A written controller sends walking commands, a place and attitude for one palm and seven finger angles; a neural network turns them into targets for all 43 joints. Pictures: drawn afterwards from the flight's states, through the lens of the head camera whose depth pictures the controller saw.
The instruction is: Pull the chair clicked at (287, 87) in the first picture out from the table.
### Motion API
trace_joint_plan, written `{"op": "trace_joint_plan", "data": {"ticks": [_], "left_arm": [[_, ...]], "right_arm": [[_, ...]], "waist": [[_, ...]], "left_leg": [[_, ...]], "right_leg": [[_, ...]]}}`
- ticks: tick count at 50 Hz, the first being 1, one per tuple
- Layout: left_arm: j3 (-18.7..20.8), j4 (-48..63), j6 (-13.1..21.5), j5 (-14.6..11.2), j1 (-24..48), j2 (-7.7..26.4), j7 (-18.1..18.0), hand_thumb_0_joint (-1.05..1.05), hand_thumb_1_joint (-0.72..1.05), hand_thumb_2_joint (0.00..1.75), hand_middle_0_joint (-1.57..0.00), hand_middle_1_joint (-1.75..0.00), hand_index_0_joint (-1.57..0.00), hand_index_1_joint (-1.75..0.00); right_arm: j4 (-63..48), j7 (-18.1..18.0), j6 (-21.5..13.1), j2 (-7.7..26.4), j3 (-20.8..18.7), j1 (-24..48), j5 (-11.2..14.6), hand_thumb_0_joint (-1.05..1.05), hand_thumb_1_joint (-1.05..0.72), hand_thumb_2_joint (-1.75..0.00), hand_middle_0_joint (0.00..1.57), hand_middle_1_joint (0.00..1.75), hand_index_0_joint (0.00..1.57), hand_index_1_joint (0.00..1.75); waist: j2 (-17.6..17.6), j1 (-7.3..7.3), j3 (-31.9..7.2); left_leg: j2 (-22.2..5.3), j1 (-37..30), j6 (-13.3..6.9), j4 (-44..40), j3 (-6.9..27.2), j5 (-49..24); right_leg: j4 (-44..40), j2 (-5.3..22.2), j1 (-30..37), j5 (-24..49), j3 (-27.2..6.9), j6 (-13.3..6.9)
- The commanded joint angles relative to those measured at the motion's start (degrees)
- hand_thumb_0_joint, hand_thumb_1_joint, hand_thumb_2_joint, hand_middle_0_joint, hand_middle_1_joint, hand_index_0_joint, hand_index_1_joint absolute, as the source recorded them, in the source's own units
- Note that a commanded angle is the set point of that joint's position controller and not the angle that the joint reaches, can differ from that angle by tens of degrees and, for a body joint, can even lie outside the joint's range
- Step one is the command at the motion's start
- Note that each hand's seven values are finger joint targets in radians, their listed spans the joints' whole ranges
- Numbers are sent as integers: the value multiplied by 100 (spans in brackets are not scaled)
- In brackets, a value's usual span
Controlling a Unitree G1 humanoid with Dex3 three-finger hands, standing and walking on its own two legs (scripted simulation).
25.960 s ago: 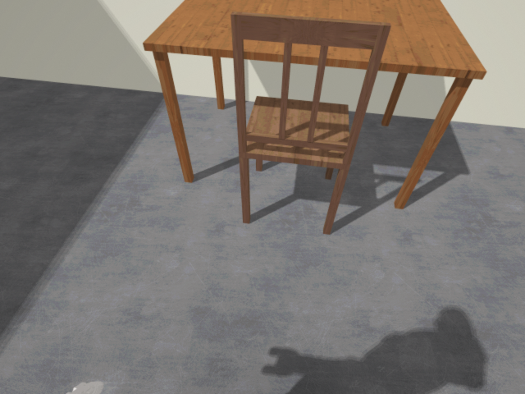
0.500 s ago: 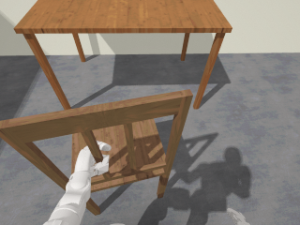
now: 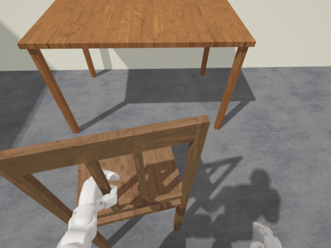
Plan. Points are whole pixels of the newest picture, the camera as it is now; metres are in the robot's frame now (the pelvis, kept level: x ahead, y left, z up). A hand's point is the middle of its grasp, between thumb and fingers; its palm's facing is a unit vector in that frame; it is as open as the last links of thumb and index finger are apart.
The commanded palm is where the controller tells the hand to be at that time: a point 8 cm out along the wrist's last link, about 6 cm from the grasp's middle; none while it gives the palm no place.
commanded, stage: open the thumb and straighten the fingers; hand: left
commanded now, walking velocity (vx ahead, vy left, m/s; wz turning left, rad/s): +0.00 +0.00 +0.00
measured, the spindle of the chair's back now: (105, 189) +0.28 +0.18 -0.07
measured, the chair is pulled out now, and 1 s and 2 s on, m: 0.54 0.54 0.54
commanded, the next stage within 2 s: draw the fingers out of the gap in 0.82 s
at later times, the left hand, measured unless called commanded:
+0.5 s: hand (112, 192) +0.27 +0.16 -0.07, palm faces +0.09 -0.98 -0.18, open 12.7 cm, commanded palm +0.24 +0.21 -0.05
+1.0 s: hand (111, 200) +0.25 +0.16 -0.07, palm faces +0.11 -0.98 -0.18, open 17.4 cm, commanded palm +0.22 +0.21 -0.05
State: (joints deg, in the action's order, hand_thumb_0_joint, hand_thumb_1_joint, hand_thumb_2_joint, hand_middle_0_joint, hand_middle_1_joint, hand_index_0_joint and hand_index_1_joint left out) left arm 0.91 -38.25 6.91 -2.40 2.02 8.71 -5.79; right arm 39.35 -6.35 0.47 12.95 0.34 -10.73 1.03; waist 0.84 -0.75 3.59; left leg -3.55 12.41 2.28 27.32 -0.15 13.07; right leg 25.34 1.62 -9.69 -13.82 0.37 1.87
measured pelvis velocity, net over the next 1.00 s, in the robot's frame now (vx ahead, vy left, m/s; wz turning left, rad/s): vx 0.02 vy -0.01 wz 0.04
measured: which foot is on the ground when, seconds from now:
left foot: down 0.00-1.00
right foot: down 0.00-1.00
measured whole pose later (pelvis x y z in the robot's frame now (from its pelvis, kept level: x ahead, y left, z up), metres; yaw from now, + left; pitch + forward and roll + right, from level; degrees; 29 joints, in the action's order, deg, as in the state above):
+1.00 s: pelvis +0.02 -0.01 -0.04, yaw +2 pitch +9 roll -1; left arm 1.5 -8.6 -5.0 -4.1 -14.2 10.4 -3.1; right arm 31.2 -4.6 -4.3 14.2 0.3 -13.2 1.2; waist 2.5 -2.5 -5.7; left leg -2.7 34.8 2.9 49.6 2.9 24.3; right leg 49.2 2.7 -31.5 -27.0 2.3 1.4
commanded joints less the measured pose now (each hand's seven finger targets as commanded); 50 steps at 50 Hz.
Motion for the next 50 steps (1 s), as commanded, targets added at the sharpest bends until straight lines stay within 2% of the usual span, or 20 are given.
{"op": "trace_joint_plan", "data": {"ticks": [1,4,5,6,7,8,10,13,15,16,17,22,24,27,29,30,34,41,45,50], "left_arm": [[165,1100,277,122,1158,809,-48,0,90,90,-50,-145,-50,-145],[419,1276,304,130,945,1061,-90,0,90,90,-50,-145,-50,-145],[-26,883,153,-198,426,296,73,0,78,84,-50,-145,-50,-145],[161,1392,279,-215,747,566,160,0,66,78,-50,-145,-50,-145],[245,1373,323,-198,491,745,165,0,54,73,-50,-145,-50,-145],[215,1832,394,-199,653,733,192,0,42,67,-50,-145,-50,-145],[225,2125,402,-159,630,754,217,0,17,55,-50,-145,-50,-145],[147,2306,231,-169,562,657,210,0,-19,37,-50,-145,-50,-145],[350,2354,66,-198,442,790,179,0,-43,26,-47,-138,-47,-138],[641,2227,-17,-184,377,1075,168,0,-55,20,-45,-130,-45,-130],[508,2361,-67,-184,313,958,181,0,-55,20,-43,-123,-43,-123],[192,2996,-264,-203,159,568,182,0,-55,20,-30,-87,-30,-87],[209,3162,-355,-191,-250,547,161,0,-55,20,-25,-73,-25,-73],[286,3227,-555,-157,-668,623,113,0,-55,20,-18,-51,-18,-51],[253,3550,-612,-107,-576,629,103,0,-55,20,-13,-36,-13,-36],[464,3344,-650,-88,-317,868,94,0,-55,20,-10,-29,-10,-29],[373,3781,-643,-125,-633,734,154,0,-55,20,0,0,0,0],[164,4029,-831,-100,-796,652,162,0,-55,20,0,0,0,0],[453,4082,-872,-142,-983,898,182,0,-55,20,0,0,0,0],[281,4292,-834,-185,-1597,749,279,0,-55,20,0,0,0,0]], "right_arm": [[-734,-30,-186,618,-199,286,9,0,-90,-90,20,30,20,30],[-760,-24,-178,654,-228,257,7,0,-90,-90,20,30,20,30],[-746,181,-251,859,-254,170,254,0,-90,-90,20,30,20,30],[-834,266,-318,894,-285,290,254,0,-90,-90,20,30,20,30],[-846,303,-371,864,-305,270,250,0,-90,-90,20,30,20,30],[-938,345,-442,862,-305,325,235,0,-90,-90,20,30,20,30],[-1002,358,-565,814,-321,280,181,0,-90,-90,20,30,20,30],[-1067,347,-667,831,-316,245,161,0,-90,-90,20,30,20,30],[-1094,316,-730,868,-331,215,131,0,-90,-90,20,30,20,30],[-1063,292,-724,917,-349,159,124,0,-90,-90,20,30,20,30],[-1087,282,-727,903,-339,154,116,0,-90,-90,20,30,20,30],[-1210,230,-884,870,-356,80,86,0,-90,-90,20,30,20,30],[-1266,227,-924,867,-363,64,69,0,-90,-90,20,30,20,30],[-1347,222,-904,867,-347,62,75,0,-90,-90,20,30,20,30],[-1412,214,-888,848,-346,35,53,0,-90,-90,20,30,20,30],[-1338,185,-843,894,-332,-38,42,0,-90,-90,20,30,20,30],[-1474,158,-856,824,-332,-39,32,0,-90,-90,20,30,20,30],[-1586,154,-800,825,-293,-45,31,0,-90,-90,20,30,20,30],[-1628,122,-751,824,-286,-38,27,0,-90,-90,20,30,20,30],[-1750,140,-762,787,-287,34,50,0,-90,-90,20,30,20,30]], "waist": [[106,-14,-1261],[99,16,-1190],[-611,-324,-1130],[-614,-207,-1156],[-358,-215,-985],[17,-184,-1211],[297,-179,-1465],[142,-213,-1517],[76,-151,-1718],[-80,-151,-1727],[69,-129,-1735],[-69,-218,-2102],[-70,-142,-2239],[-218,-130,-2038],[-166,-160,-2110],[-259,-248,-1941],[-37,-166,-2228],[-140,-258,-2102],[-116,-181,-2129],[-17,-149,-2086]], "left_leg": [[-310,-606,-303,-279,281,-1313],[-317,-544,-301,-330,318,-1231],[-33,118,-294,-216,49,-557],[-10,330,-313,-90,8,-365],[21,482,-322,-9,12,-79],[89,537,-317,69,-47,118],[127,541,-333,314,-63,44],[140,737,-335,536,-39,35],[156,821,-333,696,-29,-52],[156,927,-326,767,-7,-103],[174,949,-321,818,-12,-186],[140,819,-312,1132,22,-775],[140,804,-300,1213,23,-996],[151,1010,-304,1320,16,-1022],[173,1026,-313,1399,-6,-1004],[181,1154,-310,1471,16,-959],[188,1034,-309,1598,23,-1206],[222,1191,-325,1713,68,-1061],[255,1312,-334,1712,45,-922],[256,1390,-330,1732,39,-828]], "right_leg": [[-353,396,146,1310,-275,-281],[-370,360,129,1140,-247,-278],[-52,160,-388,616,347,-174],[89,139,-513,515,324,-175],[140,145,-628,268,322,-193],[232,122,-754,53,307,-195],[428,71,-943,97,297,-212],[632,32,-1173,104,341,-186],[795,25,-1242,191,335,-170],[894,12,-1296,239,335,-169],[954,25,-1275,326,349,-181],[1265,0,-1428,827,417,-162],[1380,4,-1424,1002,433,-159],[1441,12,-1479,1124,431,-143],[1504,22,-1524,1144,420,-127],[1541,9,-1671,1140,413,-126],[1663,19,-1582,1293,422,-148],[1711,11,-1762,1235,441,-125],[1700,8,-1667,1161,410,-139],[1720,1,-1728,1015,423,-150]]}}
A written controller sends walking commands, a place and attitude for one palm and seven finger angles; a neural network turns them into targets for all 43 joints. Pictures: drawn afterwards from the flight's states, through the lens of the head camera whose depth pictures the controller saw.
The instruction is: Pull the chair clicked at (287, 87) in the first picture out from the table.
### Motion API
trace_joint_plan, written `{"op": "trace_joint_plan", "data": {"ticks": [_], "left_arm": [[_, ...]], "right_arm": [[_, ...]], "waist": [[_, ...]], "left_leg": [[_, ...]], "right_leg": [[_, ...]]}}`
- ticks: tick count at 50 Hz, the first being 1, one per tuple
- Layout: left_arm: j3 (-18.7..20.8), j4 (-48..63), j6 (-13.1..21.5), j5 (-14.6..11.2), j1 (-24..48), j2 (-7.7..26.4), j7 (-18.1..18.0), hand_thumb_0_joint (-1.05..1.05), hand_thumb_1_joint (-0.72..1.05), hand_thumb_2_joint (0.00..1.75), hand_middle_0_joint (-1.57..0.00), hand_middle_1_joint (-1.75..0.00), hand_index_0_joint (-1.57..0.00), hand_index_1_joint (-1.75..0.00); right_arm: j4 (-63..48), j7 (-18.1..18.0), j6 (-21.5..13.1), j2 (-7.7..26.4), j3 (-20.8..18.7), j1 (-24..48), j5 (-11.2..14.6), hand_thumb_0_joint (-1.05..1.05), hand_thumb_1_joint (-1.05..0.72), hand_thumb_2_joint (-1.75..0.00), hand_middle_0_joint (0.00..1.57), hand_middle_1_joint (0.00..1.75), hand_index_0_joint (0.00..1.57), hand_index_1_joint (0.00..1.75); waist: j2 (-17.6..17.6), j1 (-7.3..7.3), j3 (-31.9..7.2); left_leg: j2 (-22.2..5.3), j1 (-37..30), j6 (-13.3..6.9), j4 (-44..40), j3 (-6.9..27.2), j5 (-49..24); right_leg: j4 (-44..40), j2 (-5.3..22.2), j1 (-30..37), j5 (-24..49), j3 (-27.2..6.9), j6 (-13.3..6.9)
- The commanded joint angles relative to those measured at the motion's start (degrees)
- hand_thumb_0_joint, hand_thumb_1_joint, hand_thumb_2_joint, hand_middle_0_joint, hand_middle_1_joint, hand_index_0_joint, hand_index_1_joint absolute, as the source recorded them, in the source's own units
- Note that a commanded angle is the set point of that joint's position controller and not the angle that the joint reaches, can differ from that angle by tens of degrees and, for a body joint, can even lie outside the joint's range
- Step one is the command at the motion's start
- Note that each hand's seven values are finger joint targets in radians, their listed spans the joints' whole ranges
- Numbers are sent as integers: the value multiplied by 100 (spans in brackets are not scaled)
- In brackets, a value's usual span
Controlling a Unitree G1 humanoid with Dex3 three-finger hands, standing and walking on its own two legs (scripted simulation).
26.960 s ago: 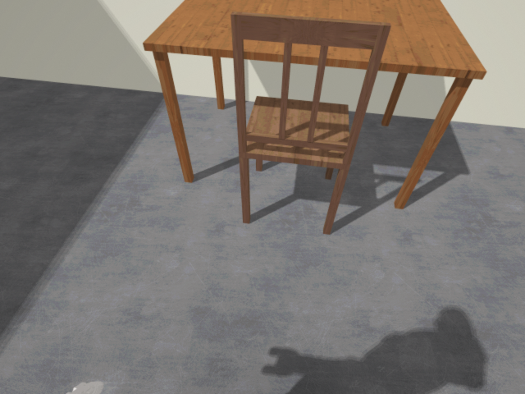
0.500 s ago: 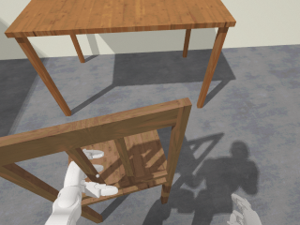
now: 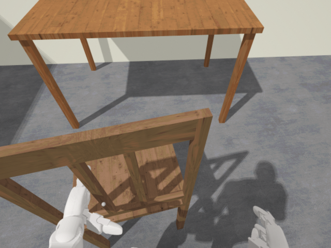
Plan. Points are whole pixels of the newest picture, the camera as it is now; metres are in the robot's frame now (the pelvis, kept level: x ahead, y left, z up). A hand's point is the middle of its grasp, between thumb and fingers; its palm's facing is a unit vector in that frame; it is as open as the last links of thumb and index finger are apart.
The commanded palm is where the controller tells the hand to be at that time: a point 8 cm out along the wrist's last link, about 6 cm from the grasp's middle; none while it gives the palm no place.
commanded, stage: draw the fingers out of the gap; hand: left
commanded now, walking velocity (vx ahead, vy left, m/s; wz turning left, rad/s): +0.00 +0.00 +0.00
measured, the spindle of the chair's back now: (97, 191) +0.27 +0.18 -0.03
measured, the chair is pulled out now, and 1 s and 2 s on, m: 0.54 0.54 0.53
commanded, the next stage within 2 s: draw the hand back to the body in 0.68 s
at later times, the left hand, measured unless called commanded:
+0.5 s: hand (97, 241) +0.16 +0.16 -0.03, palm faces +0.08 -0.98 -0.18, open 17.5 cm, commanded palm +0.13 +0.21 -0.01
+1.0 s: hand (84, 247) +0.14 +0.16 +0.03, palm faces +0.11 -0.99 -0.05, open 17.5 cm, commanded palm +0.09 +0.23 +0.03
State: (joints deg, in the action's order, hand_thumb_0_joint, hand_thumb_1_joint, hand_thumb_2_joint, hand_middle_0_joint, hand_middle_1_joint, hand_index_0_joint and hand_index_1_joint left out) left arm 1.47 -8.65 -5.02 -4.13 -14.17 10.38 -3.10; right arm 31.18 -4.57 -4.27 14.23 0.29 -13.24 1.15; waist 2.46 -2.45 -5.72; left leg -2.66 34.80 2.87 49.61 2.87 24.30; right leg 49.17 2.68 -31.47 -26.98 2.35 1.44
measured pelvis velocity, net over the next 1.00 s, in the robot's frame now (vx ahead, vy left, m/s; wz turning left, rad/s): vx -0.02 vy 0.00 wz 0.01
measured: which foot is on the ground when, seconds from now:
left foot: down 0.00-1.00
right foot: down 0.00-1.00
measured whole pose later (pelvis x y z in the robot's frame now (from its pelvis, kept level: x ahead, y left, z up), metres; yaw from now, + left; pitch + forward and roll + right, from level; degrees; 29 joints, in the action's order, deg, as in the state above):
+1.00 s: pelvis -0.02 +0.00 -0.03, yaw +1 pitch +12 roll -2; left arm 0.5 17.9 16.4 -9.6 -42.4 9.8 2.9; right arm 30.8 -4.9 -8.5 10.6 -2.2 -11.9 2.3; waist 2.4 0.0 -9.1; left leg -2.6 46.4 3.0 63.0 5.3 28.7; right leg 60.8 2.5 -41.3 -31.2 3.9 1.4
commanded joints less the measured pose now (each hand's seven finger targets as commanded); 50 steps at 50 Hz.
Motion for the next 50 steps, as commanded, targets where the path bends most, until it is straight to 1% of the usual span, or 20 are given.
{"op": "trace_joint_plan", "data": {"ticks": [1,4,7,9,11,13,15,16,21,24,31,33,37,38,40,41,42,45,48,50], "left_arm": [[203,1485,388,-11,-39,573,10,0,-55,20,0,0,0,0],[216,1551,402,-5,-264,613,-73,0,-55,20,0,0,0,0],[125,1764,436,25,-278,589,-117,0,-55,20,0,0,0,0],[221,1821,459,-6,-413,653,-129,0,-55,20,0,0,0,0],[275,1938,488,-1,-624,697,-112,0,-55,20,0,0,0,0],[35,1991,440,10,-882,486,-98,0,-55,20,0,0,0,0],[198,2064,437,-3,-992,635,-86,0,-55,20,0,0,0,0],[77,2162,437,10,-1164,526,-70,0,-55,20,0,0,0,0],[-50,2406,357,41,-1413,468,-111,0,-55,20,0,0,0,0],[57,2560,366,65,-1681,561,-143,0,-55,20,0,0,0,0],[-224,2980,348,131,-2290,366,-111,0,-55,20,0,0,0,0],[-253,3101,333,160,-2367,379,-125,0,-55,20,0,0,0,0],[-152,3172,318,177,-2882,448,-135,0,-55,20,0,0,0,0],[-261,3248,337,173,-2988,328,-123,0,-55,20,0,0,0,0],[-237,3406,383,206,-3011,396,-104,0,-55,20,0,0,0,0],[-211,4210,1118,-378,-2499,43,71,0,-55,20,0,0,0,0],[108,3883,1447,-356,-2749,449,148,0,-55,20,0,0,0,0],[184,4055,2218,-553,-2949,387,424,0,-55,20,0,0,0,0],[237,3792,2916,-610,-2873,389,719,0,-55,20,0,0,0,0],[376,3618,3327,-730,-2962,466,1041,0,-55,20,0,0,0,0]], "right_arm": [[-959,-40,-308,649,-289,299,36,0,-90,-90,20,30,20,30],[-970,-65,-329,644,-289,311,39,0,-90,-90,20,30,20,30],[-986,-95,-372,642,-288,311,38,0,-90,-90,20,30,20,30],[-989,-114,-406,650,-299,301,35,0,-90,-90,20,30,20,30],[-994,-125,-435,620,-302,328,39,0,-90,-90,20,30,20,30],[-1024,-126,-452,578,-279,352,52,0,-90,-90,20,30,20,30],[-1022,-136,-455,587,-308,376,56,0,-90,-90,20,30,20,30],[-1060,-133,-472,559,-300,420,61,0,-90,-90,20,30,20,30],[-1133,-155,-498,531,-288,449,60,0,-90,-90,20,30,20,30],[-1157,-181,-492,497,-305,480,68,0,-90,-90,20,30,20,30],[-1278,-183,-485,425,-310,512,85,0,-90,-90,20,30,20,30],[-1296,-195,-481,421,-314,487,81,0,-90,-90,20,30,20,30],[-1322,-211,-446,375,-367,540,85,0,-90,-90,20,30,20,30],[-1356,-212,-441,352,-360,514,86,0,-90,-90,20,30,20,30],[-1373,-210,-417,341,-368,525,95,0,-90,-90,20,30,20,30],[-1281,-207,-569,300,-362,414,66,0,-90,-90,20,30,20,30],[-1064,-222,-610,310,-428,437,67,0,-90,-90,20,30,20,30],[-1002,-128,-723,252,-459,471,125,0,-90,-90,20,30,20,30],[-841,1,-751,231,-512,593,148,0,-90,-90,20,30,20,30],[-809,90,-760,225,-562,707,166,0,-90,-90,20,30,20,30]], "waist": [[-68,29,-1168],[-261,-6,-959],[-165,-50,-863],[-305,-32,-974],[-118,12,-1000],[-192,-23,-917],[-239,6,-918],[-59,25,-898],[-249,-25,-710],[-171,22,-705],[-21,17,-687],[-124,-6,-716],[-238,106,-780],[-262,78,-767],[-35,82,-761],[-277,-2,-748],[-331,114,-858],[175,179,-980],[99,148,-807],[-91,181,-947]], "left_leg": [[169,-854,-382,-496,-252,-1929],[174,-692,-394,-504,-214,-1622],[181,-626,-409,-473,-193,-1405],[203,-580,-416,-431,-180,-1293],[205,-559,-406,-416,-177,-1291],[213,-524,-423,-405,-176,-1262],[213,-456,-414,-376,-162,-1169],[221,-460,-409,-375,-163,-1152],[227,-287,-424,-329,-99,-854],[234,-247,-423,-276,-100,-842],[243,-151,-428,-186,-63,-808],[244,-123,-444,-158,-57,-783],[244,-15,-445,-95,-39,-902],[264,-5,-455,-60,-69,-908],[262,0,-451,-28,-78,-884],[316,143,-424,212,-56,-1087],[276,215,-431,306,-91,-1138],[292,139,-383,377,-111,-1214],[253,421,-356,564,-75,-1074],[223,578,-352,707,-64,-1016]], "right_leg": [[-643,-104,428,2252,237,-113],[-676,-130,275,1913,252,-101],[-691,-135,120,1620,233,-104],[-664,-146,110,1507,230,-88],[-618,-138,88,1450,234,-110],[-630,-134,62,1429,247,-101],[-618,-140,28,1319,240,-97],[-593,-132,-14,1269,253,-111],[-586,-145,-208,894,283,-97],[-554,-151,-257,834,273,-117],[-426,-165,-397,755,327,-136],[-425,-174,-418,719,311,-132],[-344,-194,-359,835,325,-161],[-326,-192,-379,881,323,-141],[-284,-197,-480,840,322,-150],[-135,-257,-643,1017,421,-159],[-77,-269,-594,1089,341,-197],[142,-282,-715,1099,346,-200],[336,-299,-989,942,332,-200],[456,-287,-1013,924,293,-190]]}}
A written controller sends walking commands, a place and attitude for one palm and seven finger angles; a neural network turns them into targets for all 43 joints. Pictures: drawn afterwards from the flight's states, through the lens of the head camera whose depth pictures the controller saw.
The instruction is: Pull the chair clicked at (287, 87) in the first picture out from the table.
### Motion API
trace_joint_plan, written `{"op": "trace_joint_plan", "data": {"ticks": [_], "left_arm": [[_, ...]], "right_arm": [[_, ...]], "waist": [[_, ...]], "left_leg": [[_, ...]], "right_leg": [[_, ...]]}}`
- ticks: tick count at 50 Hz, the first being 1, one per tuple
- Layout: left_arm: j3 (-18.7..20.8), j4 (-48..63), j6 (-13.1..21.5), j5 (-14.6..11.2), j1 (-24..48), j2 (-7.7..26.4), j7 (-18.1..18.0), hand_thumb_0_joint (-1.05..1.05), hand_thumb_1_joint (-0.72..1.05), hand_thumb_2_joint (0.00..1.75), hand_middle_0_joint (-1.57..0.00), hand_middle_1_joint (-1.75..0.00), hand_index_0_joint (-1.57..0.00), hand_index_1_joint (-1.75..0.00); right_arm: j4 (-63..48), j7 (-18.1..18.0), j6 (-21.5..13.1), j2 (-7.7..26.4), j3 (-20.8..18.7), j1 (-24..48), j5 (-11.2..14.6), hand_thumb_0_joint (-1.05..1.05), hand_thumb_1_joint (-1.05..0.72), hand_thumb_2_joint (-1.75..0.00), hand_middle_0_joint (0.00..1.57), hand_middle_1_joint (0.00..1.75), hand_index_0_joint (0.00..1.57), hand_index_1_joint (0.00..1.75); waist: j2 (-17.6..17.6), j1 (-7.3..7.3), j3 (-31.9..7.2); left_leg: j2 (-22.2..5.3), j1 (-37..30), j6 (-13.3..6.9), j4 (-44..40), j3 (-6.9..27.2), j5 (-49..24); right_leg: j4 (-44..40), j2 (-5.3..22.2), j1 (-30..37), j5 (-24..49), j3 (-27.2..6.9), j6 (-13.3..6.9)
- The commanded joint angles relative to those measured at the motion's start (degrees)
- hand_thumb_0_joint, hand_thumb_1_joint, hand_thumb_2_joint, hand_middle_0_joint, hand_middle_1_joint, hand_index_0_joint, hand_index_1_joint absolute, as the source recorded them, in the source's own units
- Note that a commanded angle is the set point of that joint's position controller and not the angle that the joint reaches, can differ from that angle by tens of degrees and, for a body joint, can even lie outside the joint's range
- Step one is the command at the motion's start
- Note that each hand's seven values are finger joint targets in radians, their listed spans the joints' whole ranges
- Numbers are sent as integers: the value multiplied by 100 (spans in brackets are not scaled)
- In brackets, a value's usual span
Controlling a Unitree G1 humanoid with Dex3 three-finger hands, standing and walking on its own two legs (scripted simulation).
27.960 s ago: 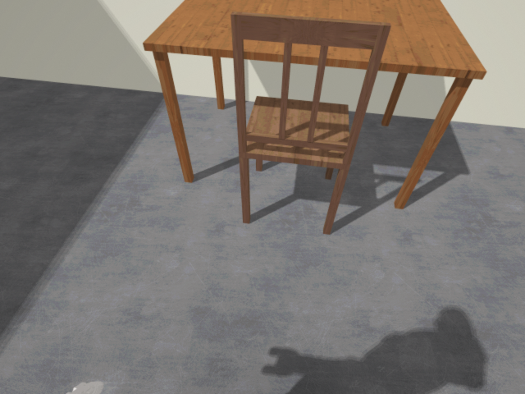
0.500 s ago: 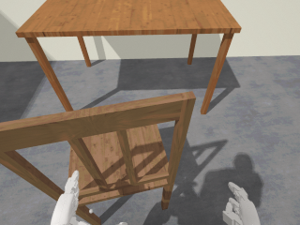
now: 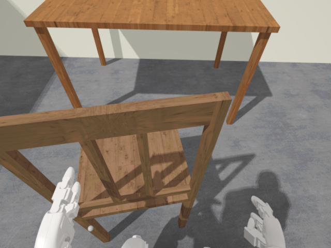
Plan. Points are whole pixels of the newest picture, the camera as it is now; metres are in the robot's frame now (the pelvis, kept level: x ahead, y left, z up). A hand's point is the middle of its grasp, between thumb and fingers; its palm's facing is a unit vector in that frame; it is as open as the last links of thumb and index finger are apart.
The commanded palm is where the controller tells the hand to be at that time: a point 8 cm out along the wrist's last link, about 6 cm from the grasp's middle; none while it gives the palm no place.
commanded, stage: draw the hand back to the body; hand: left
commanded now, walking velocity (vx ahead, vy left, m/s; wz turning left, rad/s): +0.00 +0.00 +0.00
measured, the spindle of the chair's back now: (105, 176) +0.29 +0.17 +0.01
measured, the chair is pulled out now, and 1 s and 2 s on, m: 0.54 0.53 0.54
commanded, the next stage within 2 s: step back with the hand held close in 1.38 s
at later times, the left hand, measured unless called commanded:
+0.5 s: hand (51, 211) +0.17 +0.21 +0.12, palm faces +0.19 -0.92 -0.35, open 16.1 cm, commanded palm +0.13 +0.27 +0.16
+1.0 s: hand (32, 192) +0.19 +0.24 +0.14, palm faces +0.30 -0.84 -0.45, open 9.0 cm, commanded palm +0.18 +0.29 +0.25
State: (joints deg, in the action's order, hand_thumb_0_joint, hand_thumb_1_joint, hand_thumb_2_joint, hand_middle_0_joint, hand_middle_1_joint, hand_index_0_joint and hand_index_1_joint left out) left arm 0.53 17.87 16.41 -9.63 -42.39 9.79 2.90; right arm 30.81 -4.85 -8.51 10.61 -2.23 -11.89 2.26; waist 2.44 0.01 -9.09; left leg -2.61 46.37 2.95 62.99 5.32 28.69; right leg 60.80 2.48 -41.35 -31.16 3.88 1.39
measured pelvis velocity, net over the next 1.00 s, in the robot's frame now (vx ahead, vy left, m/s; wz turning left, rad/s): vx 0.04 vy -0.01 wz -0.01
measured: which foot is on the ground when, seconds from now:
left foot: down 0.00-1.00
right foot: down 0.00-1.00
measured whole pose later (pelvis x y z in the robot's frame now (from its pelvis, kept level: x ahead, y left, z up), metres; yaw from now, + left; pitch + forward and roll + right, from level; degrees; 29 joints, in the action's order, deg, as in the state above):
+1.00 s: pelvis +0.04 -0.01 +0.07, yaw -1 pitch -4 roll +0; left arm 10.0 22.1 -10.0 -5.4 -35.4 22.1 -8.1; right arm 37.0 -7.0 -11.7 12.3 3.4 -9.1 1.2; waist 3.5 4.3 2.4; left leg -3.0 8.1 3.2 30.0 2.2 18.0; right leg 28.9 2.3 -4.6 -20.2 3.0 1.2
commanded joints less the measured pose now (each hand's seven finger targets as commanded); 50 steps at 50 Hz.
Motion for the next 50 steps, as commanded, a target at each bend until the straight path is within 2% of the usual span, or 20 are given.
{"op": "trace_joint_plan", "data": {"ticks": [1,2,5,7,9,12,15,16,18,20,22,27,30,33,36,37,41,43,45,50], "left_arm": [[578,849,1163,-244,-397,570,567,0,-55,20,0,0,0,0],[719,821,1016,-278,-590,663,651,0,-55,20,0,0,0,0],[891,1338,551,-511,-492,766,694,0,-55,20,0,0,0,0],[1154,1540,355,-597,-331,973,583,0,-55,20,0,0,0,0],[1167,1701,302,-665,-116,946,513,0,-55,20,0,0,0,0],[1352,1589,257,-695,70,1103,528,0,-48,24,-1,-2,-1,-2],[1273,1468,135,-755,253,1019,730,0,-37,29,-2,-4,-2,-4],[1682,1478,-450,239,-84,2058,-189,0,-33,31,-3,-5,-3,-5],[1216,1856,-902,456,-28,1364,-771,0,-26,34,-4,-6,-4,-6],[1230,1815,-1116,562,11,1403,-1023,0,-19,37,-5,-8,-5,-8],[1360,1870,-1211,600,277,1594,-1150,0,-12,41,-6,-9,-6,-9],[1761,1943,-1256,650,745,1929,-1315,0,7,50,-8,-13,-8,-13],[1828,2051,-1226,652,884,1875,-1341,0,17,55,-10,-15,-10,-15],[1999,2296,-1231,650,1187,2038,-1377,0,28,60,-12,-17,-12,-17],[2184,2458,-1236,642,1421,2178,-1427,0,39,65,-13,-19,-13,-19],[2226,2480,-1280,630,1541,2247,-1437,0,43,67,-13,-20,-13,-20],[2427,2789,-1306,630,1780,2406,-1513,0,57,74,-16,-23,-16,-23],[2519,2939,-1344,635,1881,2500,-1537,0,65,78,-16,-25,-16,-25],[2596,3027,-1376,613,2044,2589,-1561,0,72,81,-18,-26,-18,-26],[2858,3464,-1421,613,2348,2948,-1633,0,90,90,-20,-30,-20,-30]], "right_arm": [[-855,142,-300,597,-329,632,89,0,-90,-90,20,30,20,30],[-941,154,-260,617,-335,721,134,0,-90,-90,20,30,20,30],[-1147,43,-157,615,-271,775,221,0,-90,-90,20,30,20,30],[-1130,-54,-158,587,-220,808,244,0,-90,-90,20,30,20,30],[-1085,-119,-222,569,-171,708,243,0,-90,-90,20,30,20,30],[-968,-184,-357,613,-133,693,241,0,-90,-90,20,30,20,30],[-931,-203,-513,674,-65,624,265,0,-90,-90,20,30,20,30],[-1077,-323,-280,571,-40,696,126,0,-90,-90,20,30,20,30],[-1158,-360,-160,495,98,699,85,0,-90,-90,20,30,20,30],[-1075,-392,-65,523,118,767,54,0,-90,-90,20,30,20,30],[-1007,-419,-55,593,156,829,25,0,-90,-90,20,30,20,30],[-844,-437,-106,620,239,883,-2,0,-90,-90,20,30,20,30],[-770,-408,-184,610,269,890,-39,0,-90,-90,20,30,20,30],[-675,-373,-266,634,295,918,-56,0,-90,-90,20,30,20,30],[-567,-346,-359,660,300,928,-85,0,-90,-90,20,30,20,30],[-514,-333,-385,672,308,998,-76,0,-90,-90,20,30,20,30],[-432,-297,-509,697,311,976,-104,0,-90,-90,20,30,20,30],[-378,-270,-572,694,332,987,-95,0,-90,-90,20,30,20,30],[-352,-261,-604,712,334,1001,-97,0,-90,-90,20,30,20,30],[-276,-232,-734,758,337,949,-70,0,-90,-90,20,30,20,30]], "waist": [[-96,-5,-682],[49,87,-784],[-142,45,-812],[10,78,-677],[-165,-3,-462],[-181,-14,-246],[-60,-79,-66],[112,461,-185],[195,235,256],[101,217,397],[-16,219,459],[322,247,636],[320,259,532],[530,272,479],[483,294,379],[689,299,423],[614,331,131],[834,352,83],[662,342,66],[971,359,-110]], "left_leg": [[217,-626,-367,-701,-333,-1340],[229,-748,-375,-804,-350,-1329],[231,-929,-410,-1025,-341,-1113],[226,-1011,-424,-1112,-319,-1090],[207,-1103,-425,-1211,-290,-1059],[187,-1198,-421,-1326,-256,-1045],[185,-1429,-405,-1524,-254,-954],[54,-1656,-315,-1850,-293,-964],[91,-1959,-324,-2085,-344,-934],[49,-2287,-339,-2267,-355,-1081],[51,-2511,-326,-2525,-295,-1188],[64,-3078,-291,-3092,-321,-1469],[53,-3441,-292,-3314,-354,-1822],[66,-3669,-270,-3483,-380,-2074],[45,-3902,-262,-3589,-390,-2420],[71,-3915,-251,-3623,-404,-2416],[64,-4182,-268,-3638,-458,-2895],[78,-4237,-253,-3645,-466,-3072],[73,-4282,-261,-3642,-476,-3128],[78,-4358,-267,-3582,-484,-3419]], "right_leg": [[-776,-259,117,1264,115,-176],[-843,-249,374,1261,90,-199],[-1079,-217,626,1098,69,-136],[-1233,-217,721,1014,29,-157],[-1380,-230,680,949,60,-126],[-1595,-240,753,877,12,-135],[-1810,-220,792,792,38,-121],[-2181,-23,1273,848,-331,-286],[-2444,26,1402,845,-149,-257],[-2663,25,1565,1029,-86,-247],[-2846,6,1877,1174,-30,-259],[-3263,-14,2423,1573,-36,-271],[-3347,-20,2725,2002,-9,-255],[-3458,-22,3003,2286,-32,-270],[-3502,-29,3199,2606,-15,-269],[-3569,-26,3263,2622,-62,-287],[-3515,-12,3512,3112,-50,-255],[-3505,-3,3611,3275,-72,-267],[-3500,-5,3623,3351,-38,-240],[-3410,35,3729,3634,-34,-240]]}}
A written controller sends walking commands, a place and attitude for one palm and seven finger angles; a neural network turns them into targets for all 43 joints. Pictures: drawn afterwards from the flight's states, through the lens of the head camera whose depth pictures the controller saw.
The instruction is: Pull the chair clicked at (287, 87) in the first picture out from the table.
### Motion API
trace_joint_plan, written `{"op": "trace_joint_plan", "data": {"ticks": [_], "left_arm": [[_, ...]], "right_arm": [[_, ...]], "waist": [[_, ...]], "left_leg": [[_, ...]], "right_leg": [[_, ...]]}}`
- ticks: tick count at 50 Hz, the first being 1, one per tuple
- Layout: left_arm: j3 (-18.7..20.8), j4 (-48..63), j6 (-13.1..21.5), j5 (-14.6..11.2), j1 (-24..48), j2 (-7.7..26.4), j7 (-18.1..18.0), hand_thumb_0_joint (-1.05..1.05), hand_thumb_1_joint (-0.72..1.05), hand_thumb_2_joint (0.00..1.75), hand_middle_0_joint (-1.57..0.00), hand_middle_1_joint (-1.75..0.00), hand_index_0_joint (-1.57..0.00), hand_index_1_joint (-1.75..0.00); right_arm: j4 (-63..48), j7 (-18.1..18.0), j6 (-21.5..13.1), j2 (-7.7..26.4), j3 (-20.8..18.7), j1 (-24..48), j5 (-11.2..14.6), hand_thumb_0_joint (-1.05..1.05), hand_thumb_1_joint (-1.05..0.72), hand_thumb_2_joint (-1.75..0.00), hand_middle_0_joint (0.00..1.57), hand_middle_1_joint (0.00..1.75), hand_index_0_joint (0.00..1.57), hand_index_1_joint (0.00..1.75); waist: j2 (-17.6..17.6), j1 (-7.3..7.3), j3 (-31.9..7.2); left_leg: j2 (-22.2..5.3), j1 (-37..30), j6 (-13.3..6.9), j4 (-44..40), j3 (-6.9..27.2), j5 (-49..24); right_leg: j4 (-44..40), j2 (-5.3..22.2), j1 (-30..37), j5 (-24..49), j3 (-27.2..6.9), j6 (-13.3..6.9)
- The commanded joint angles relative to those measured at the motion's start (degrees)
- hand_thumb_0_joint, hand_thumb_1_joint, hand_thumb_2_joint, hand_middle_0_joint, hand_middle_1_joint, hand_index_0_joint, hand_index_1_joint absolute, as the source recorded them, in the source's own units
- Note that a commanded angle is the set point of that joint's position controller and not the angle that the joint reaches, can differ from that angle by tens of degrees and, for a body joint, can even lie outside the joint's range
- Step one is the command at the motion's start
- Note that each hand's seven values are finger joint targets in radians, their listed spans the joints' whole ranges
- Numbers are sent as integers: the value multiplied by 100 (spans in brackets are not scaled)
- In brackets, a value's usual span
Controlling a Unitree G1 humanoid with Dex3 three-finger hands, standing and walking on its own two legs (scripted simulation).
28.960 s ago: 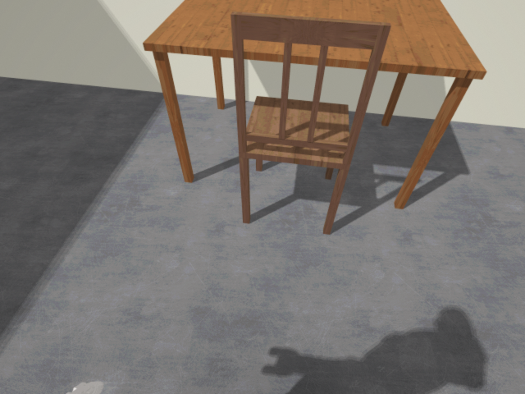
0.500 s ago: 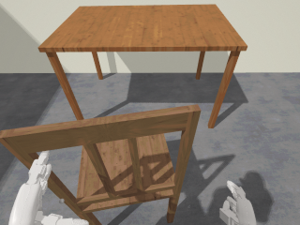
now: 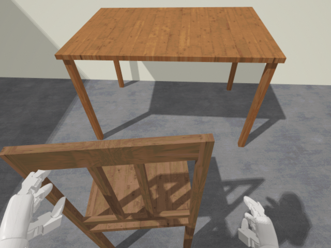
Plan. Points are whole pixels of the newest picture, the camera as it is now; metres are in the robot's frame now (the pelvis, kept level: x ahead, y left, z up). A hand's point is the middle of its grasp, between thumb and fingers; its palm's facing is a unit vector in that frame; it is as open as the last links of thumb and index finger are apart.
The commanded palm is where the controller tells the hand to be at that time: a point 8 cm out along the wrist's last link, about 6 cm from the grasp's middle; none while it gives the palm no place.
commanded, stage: draw the hand back to the body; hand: left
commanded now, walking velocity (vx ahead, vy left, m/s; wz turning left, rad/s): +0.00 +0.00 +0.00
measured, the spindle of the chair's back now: (109, 195) +0.26 +0.20 -0.06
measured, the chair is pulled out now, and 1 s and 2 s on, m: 0.53 0.54 0.54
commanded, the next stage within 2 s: step back with the hand held close in 0.38 s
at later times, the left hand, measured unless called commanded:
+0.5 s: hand (54, 213) +0.15 +0.25 +0.07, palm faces +0.33 -0.82 -0.47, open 7.1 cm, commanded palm +0.14 +0.29 +0.18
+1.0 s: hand (21, 227) +0.11 +0.26 +0.12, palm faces +0.20 -0.80 -0.57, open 6.9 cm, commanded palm +0.05 +0.31 +0.18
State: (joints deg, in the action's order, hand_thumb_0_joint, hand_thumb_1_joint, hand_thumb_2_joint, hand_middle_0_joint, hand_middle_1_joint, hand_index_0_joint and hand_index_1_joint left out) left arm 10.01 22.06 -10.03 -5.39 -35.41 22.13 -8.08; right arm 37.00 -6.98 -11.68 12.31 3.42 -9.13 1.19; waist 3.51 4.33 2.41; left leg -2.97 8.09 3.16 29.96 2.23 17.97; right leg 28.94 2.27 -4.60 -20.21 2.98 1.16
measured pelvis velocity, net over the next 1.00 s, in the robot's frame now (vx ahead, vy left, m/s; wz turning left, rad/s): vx -0.08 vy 0.01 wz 0.01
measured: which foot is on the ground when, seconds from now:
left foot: down 0.00-1.00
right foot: down 0.00-1.00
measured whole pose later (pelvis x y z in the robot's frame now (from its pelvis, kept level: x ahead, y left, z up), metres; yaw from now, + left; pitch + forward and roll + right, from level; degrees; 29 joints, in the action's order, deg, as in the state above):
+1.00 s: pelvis -0.08 +0.01 +0.00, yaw +1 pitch -1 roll -2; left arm 21.6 37.4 0.8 -6.1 -39.2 32.2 -8.0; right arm 33.3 -6.9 -5.6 12.0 -0.1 -7.9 1.8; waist 0.5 1.9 8.9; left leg -3.9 21.9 2.9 34.1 4.1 11.8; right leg 30.4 1.0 -16.8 -12.9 4.1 1.3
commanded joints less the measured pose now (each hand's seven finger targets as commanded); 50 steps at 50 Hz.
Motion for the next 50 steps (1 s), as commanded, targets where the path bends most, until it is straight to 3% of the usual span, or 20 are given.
{"op": "trace_joint_plan", "data": {"ticks": [1,10,13,16,24,25,26,27,28,29,31,32,36,38,40,42,45,46,47,50], "left_arm": [[1842,2958,1189,193,1580,1588,-528,0,90,90,-20,-30,-20,-30],[1839,2889,1214,201,1584,1587,-475,0,90,90,-20,-30,-20,-30],[1812,2940,1225,225,1572,1576,-470,0,90,90,-20,-30,-20,-30],[1826,3040,1265,226,1594,1592,-484,0,90,90,-20,-30,-20,-30],[1854,3068,1284,225,1521,1623,-491,0,90,90,-20,-30,-20,-30],[1645,3227,1295,231,1757,1480,-473,0,90,90,-20,-30,-20,-30],[2489,3299,1556,29,2708,2642,-296,0,90,90,-20,-30,-20,-30],[2519,3038,1560,80,2796,2675,-207,0,90,90,-20,-30,-20,-30],[2170,2813,1508,43,2309,2046,-166,0,90,90,-20,-30,-20,-30],[2025,2828,1505,40,2027,1836,-151,0,90,90,-20,-30,-20,-30],[2029,3009,1548,39,1578,1798,-185,0,90,90,-20,-30,-20,-30],[2068,3122,1581,37,1377,1845,-201,0,90,90,-20,-30,-20,-30],[2285,3519,1657,24,814,1948,-292,0,90,90,-20,-30,-20,-30],[2328,3539,1670,2,467,1888,-302,0,90,90,-20,-30,-20,-30],[2421,3678,1716,-15,461,2000,-327,0,90,90,-20,-30,-20,-30],[2510,3598,1753,-44,221,2063,-340,0,90,90,-20,-30,-20,-30],[2611,3731,1883,-33,189,2090,-353,0,90,90,-20,-30,-20,-30],[2604,3770,1911,-36,175,2083,-351,0,90,90,-20,-30,-20,-30],[2725,3762,1981,-25,73,2177,-349,0,90,90,-20,-30,-20,-30],[2824,3155,2184,30,51,1883,-380,0,90,90,-20,-30,-20,-30]], "right_arm": [[-889,-8,-425,575,-221,677,42,0,-90,-90,20,30,20,30],[-846,40,-547,601,-244,722,28,0,-90,-90,20,30,20,30],[-849,48,-577,582,-234,704,38,0,-90,-90,20,30,20,30],[-853,46,-593,617,-254,694,18,0,-90,-90,20,30,20,30],[-840,54,-634,602,-244,696,23,0,-90,-90,20,30,20,30],[-848,68,-645,623,-223,670,21,0,-90,-90,20,30,20,30],[-1132,42,-279,866,-441,265,194,0,-90,-90,20,30,20,30],[-1128,41,-109,766,-405,248,201,0,-90,-90,20,30,20,30],[-1190,51,-17,690,-411,270,195,0,-90,-90,20,30,20,30],[-1255,69,56,714,-418,312,183,0,-90,-90,20,30,20,30],[-1313,91,196,718,-446,408,160,0,-90,-90,20,30,20,30],[-1324,90,243,748,-469,448,184,0,-90,-90,20,30,20,30],[-1393,105,414,718,-527,504,144,0,-90,-90,20,30,20,30],[-1400,104,447,684,-538,529,153,0,-90,-90,20,30,20,30],[-1375,71,448,690,-572,554,140,0,-90,-90,20,30,20,30],[-1306,35,433,680,-614,617,159,0,-90,-90,20,30,20,30],[-1288,-6,377,678,-599,554,96,0,-90,-90,20,30,20,30],[-1285,-14,340,695,-592,521,82,0,-90,-90,20,30,20,30],[-1225,-37,299,709,-617,571,92,0,-90,-90,20,30,20,30],[-1118,-40,224,684,-613,433,7,0,-90,-90,20,30,20,30]], "waist": [[863,-76,-1199],[676,-76,-1184],[878,-66,-1169],[750,-71,-1243],[898,-63,-1187],[934,-114,-1204],[460,-220,-292],[622,-268,-488],[396,-305,-576],[366,-288,-738],[564,-264,-1140],[875,-265,-1342],[772,-223,-1766],[895,-229,-1854],[763,-235,-1811],[921,-249,-1802],[823,-240,-1675],[857,-247,-1620],[1146,-259,-1646],[829,-313,-1372]], "left_leg": [[107,-522,-280,-264,-173,-2407],[110,-471,-311,-194,-204,-2240],[124,-446,-303,-210,-206,-2137],[109,-450,-310,-187,-178,-2190],[111,-356,-290,-223,-147,-2087],[120,-381,-285,-228,-145,-2036],[-142,-31,-421,-52,17,-2277],[-138,-36,-406,-71,1,-2159],[-120,-64,-357,-41,-16,-2236],[-144,-147,-363,-14,-29,-2491],[-221,-257,-384,8,2,-3029],[-264,-337,-397,-68,24,-3201],[-455,-283,-418,28,143,-3677],[-488,-209,-414,23,165,-3556],[-498,65,-382,48,215,-3296],[-493,200,-396,-68,252,-2849],[-513,657,-391,-136,369,-2110],[-501,792,-389,-199,413,-1805],[-546,893,-439,-340,435,-1577],[-499,1319,-388,-379,466,-520]], "right_leg": [[-205,50,16,2555,83,-214],[-188,78,-36,2647,99,-187],[-199,85,-58,2517,90,-198],[-155,78,-63,2526,113,-196],[-139,70,-100,2358,116,-214],[-137,73,-143,2289,131,-203],[-507,219,-717,3011,-405,-142],[-514,358,-566,3320,-444,-182],[-474,340,-404,3387,-350,-165],[-406,337,-308,3504,-282,-144],[-269,350,-81,3595,-237,-105],[-179,329,6,3479,-228,-102],[-26,279,75,3255,-160,-71],[1,273,52,2997,-140,-74],[16,314,37,2988,-137,-87],[15,299,-36,2665,-160,-87],[20,283,-130,2157,-153,-86],[26,270,-166,1935,-158,-97],[65,212,-104,1725,-147,-72],[14,201,-386,1078,-225,-110]]}}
